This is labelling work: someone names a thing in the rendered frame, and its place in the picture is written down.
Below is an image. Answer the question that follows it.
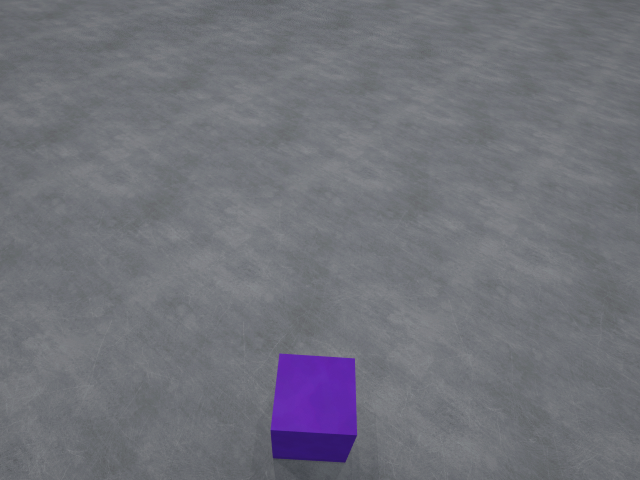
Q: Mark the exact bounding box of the carton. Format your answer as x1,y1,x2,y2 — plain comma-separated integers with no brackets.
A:
271,353,357,462

